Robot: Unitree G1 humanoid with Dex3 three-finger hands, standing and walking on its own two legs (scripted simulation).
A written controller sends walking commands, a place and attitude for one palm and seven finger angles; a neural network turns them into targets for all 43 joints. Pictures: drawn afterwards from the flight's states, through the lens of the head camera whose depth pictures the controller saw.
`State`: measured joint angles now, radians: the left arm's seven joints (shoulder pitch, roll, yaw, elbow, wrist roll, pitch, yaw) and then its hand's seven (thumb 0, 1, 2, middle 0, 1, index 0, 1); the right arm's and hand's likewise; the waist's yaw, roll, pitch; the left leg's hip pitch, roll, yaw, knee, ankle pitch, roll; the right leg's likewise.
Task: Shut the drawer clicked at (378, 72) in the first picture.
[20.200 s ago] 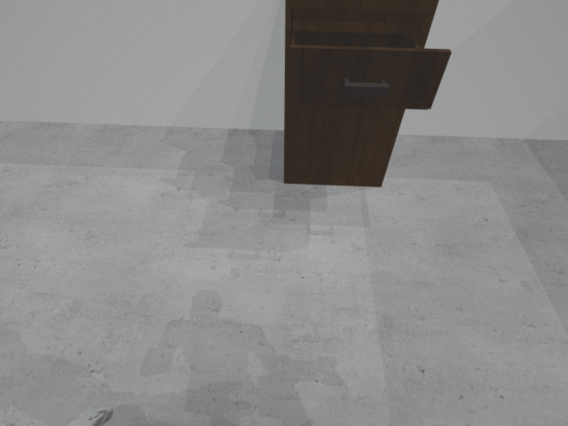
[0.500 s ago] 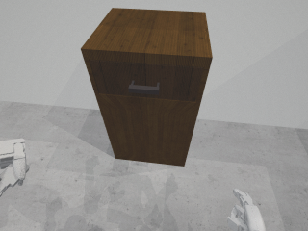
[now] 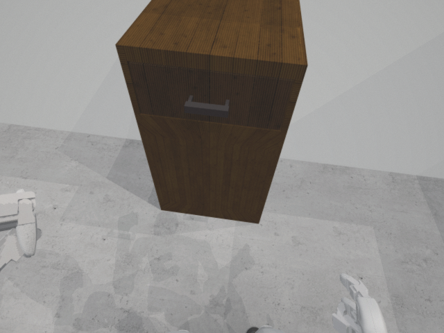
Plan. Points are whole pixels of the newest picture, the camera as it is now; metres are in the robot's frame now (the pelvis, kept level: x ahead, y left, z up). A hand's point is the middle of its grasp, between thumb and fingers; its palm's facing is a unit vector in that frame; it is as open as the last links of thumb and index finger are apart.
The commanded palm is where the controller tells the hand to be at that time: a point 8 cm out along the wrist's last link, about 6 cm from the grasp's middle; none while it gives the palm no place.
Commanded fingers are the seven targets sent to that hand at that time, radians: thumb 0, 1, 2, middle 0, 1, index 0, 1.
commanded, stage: step back with the hand held close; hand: left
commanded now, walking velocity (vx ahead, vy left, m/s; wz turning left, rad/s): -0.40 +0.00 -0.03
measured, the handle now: (207, 104) +0.71 +0.07 -0.02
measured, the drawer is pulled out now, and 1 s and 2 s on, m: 0.00 0.00 0.00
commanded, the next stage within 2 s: stop stepping back and stand still in 0.58 s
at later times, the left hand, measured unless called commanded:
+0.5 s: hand out of the picture +0.13 +0.24 +0.18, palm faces +0.27 -0.81 -0.52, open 3.2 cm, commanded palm +0.06 +0.28 +0.19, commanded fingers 0.00 0.90 0.90 -1.40 -1.60 -1.40 -1.60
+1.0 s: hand out of the picture -0.02 +0.25 +0.19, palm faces +0.39 -0.84 -0.38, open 3.3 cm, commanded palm -0.07 +0.28 +0.19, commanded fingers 0.00 0.90 0.90 -1.40 -1.60 -1.40 -1.60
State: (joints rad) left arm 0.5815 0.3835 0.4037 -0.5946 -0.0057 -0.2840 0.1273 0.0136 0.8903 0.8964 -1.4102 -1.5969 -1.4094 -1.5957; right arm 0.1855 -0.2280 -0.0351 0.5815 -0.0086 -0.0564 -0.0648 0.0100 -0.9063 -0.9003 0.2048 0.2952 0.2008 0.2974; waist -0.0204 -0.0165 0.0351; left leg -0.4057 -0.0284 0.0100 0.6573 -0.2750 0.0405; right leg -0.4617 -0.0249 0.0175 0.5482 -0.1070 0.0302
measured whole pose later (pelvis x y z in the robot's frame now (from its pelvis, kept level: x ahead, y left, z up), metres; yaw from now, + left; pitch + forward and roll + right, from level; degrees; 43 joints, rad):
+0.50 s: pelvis -0.07 +0.00 +0.02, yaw +0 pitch +4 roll -1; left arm 0.63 0.48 0.42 -0.58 -0.04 -0.26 0.10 0.01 0.89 0.90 -1.41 -1.60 -1.41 -1.60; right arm 0.13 -0.20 -0.02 0.58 0.00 -0.03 -0.08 0.01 -0.91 -0.90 0.20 0.30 0.20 0.30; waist -0.03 -0.04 -0.01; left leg -0.37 -0.04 0.01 0.48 -0.19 0.07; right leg -0.36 0.04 0.03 0.49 -0.20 0.01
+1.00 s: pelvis -0.21 +0.01 +0.01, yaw -2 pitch +1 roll -1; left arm 0.57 0.38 0.37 -0.56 -0.03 -0.20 0.16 0.01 0.89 0.90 -1.41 -1.60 -1.41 -1.60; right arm 0.29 -0.22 0.01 0.66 -0.01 -0.12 -0.11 0.01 -0.90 -0.90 0.21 0.30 0.20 0.30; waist -0.01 -0.02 -0.10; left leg -0.33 0.00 0.01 0.58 -0.30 0.03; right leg -0.24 -0.01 -0.04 0.58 -0.36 0.00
